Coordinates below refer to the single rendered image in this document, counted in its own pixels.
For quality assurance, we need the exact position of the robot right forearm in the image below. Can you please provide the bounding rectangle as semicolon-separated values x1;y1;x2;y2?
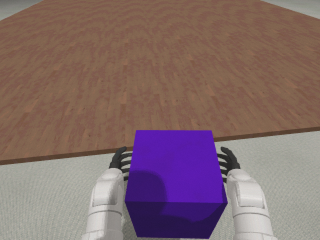
226;169;278;240

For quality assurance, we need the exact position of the left robot hand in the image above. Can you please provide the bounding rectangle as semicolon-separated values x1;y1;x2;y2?
108;146;132;181

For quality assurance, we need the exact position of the right robot hand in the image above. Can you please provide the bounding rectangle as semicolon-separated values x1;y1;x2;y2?
217;146;241;183

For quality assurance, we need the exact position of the carton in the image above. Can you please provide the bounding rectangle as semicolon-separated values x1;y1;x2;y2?
124;130;228;239

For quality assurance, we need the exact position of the robot left forearm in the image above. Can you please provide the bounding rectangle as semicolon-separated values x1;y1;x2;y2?
81;168;124;240

